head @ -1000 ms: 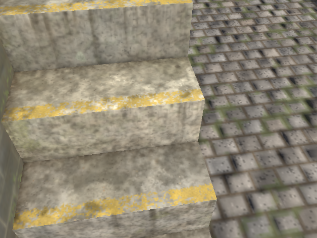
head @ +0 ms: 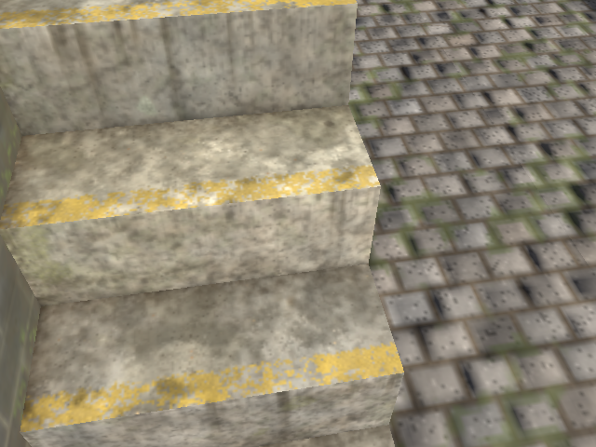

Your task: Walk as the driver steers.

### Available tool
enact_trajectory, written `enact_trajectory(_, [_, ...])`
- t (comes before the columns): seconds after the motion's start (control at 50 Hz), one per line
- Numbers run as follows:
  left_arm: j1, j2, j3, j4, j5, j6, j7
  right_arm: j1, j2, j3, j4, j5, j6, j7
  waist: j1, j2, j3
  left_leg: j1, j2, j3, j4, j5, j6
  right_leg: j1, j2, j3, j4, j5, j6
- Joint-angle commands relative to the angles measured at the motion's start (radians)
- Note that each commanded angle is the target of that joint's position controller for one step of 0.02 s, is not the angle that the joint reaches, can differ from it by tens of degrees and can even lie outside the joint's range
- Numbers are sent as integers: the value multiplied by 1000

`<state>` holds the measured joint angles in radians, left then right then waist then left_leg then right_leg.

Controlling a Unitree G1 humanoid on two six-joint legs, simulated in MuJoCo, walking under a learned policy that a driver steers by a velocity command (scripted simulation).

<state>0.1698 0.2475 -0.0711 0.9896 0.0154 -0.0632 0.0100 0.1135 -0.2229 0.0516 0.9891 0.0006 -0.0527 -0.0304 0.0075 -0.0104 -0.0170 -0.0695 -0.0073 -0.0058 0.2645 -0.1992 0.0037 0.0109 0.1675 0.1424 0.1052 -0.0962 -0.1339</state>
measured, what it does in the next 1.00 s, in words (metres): stands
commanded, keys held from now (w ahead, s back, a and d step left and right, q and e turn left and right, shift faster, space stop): w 1.00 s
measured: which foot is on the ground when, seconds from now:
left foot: down 0.00-1.00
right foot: down 0.00-1.00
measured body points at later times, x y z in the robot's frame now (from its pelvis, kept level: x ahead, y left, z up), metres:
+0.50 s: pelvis +0.00 +0.00 +0.00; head +0.00 +0.00 +0.45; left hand +0.10 +0.24 -0.14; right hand +0.12 -0.24 -0.13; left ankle -0.04 +0.12 -0.75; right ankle -0.04 -0.04 -0.75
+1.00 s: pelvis +0.00 +0.00 +0.00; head +0.00 +0.01 +0.45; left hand +0.10 +0.25 -0.14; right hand +0.12 -0.24 -0.13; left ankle -0.04 +0.12 -0.75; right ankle -0.04 -0.04 -0.75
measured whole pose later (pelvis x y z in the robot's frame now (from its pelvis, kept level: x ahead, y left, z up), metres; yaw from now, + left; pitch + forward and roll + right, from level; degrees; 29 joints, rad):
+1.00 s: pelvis +0.00 +0.00 +0.00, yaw +0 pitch +0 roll +0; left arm 0.17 0.25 -0.07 0.98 0.02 -0.06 0.01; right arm 0.11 -0.22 0.05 0.98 0.00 -0.05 -0.03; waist 0.01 -0.01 -0.02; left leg -0.07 -0.01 -0.02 0.26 -0.20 0.00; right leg 0.01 0.17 0.15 0.11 -0.10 -0.13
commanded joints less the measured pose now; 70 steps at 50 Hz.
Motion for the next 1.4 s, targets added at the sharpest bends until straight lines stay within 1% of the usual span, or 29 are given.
enact_trajectory(0.02, [-16,105,20,-44,0,-10,3,-40,-104,-20,-52,0,-12,-3,0,11,-29,13,121,-113,-5,148,16,-4,-263,144,47,361,76])
enact_trajectory(1.4, [-22,104,24,-55,-1,-11,2,-40,-107,-23,-66,0,-12,-3,-1,14,-33,23,119,-118,-11,158,15,-10,-257,148,56,350,72])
